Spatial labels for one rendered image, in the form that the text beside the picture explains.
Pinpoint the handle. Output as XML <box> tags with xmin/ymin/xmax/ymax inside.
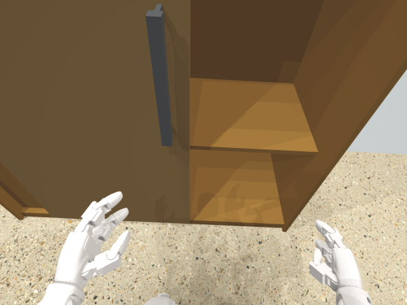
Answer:
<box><xmin>146</xmin><ymin>4</ymin><xmax>173</xmax><ymax>146</ymax></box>

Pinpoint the robot left forearm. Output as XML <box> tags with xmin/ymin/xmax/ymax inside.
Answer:
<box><xmin>37</xmin><ymin>281</ymin><xmax>85</xmax><ymax>305</ymax></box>

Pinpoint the robot right forearm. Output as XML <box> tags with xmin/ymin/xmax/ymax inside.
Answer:
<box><xmin>336</xmin><ymin>287</ymin><xmax>372</xmax><ymax>305</ymax></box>

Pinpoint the right robot hand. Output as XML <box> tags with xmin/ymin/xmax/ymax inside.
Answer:
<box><xmin>309</xmin><ymin>220</ymin><xmax>363</xmax><ymax>292</ymax></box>

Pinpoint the wardrobe door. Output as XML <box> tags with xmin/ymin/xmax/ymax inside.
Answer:
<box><xmin>0</xmin><ymin>162</ymin><xmax>43</xmax><ymax>208</ymax></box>
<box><xmin>0</xmin><ymin>0</ymin><xmax>190</xmax><ymax>223</ymax></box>

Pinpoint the left robot hand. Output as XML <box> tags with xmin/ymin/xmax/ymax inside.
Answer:
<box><xmin>54</xmin><ymin>191</ymin><xmax>130</xmax><ymax>290</ymax></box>

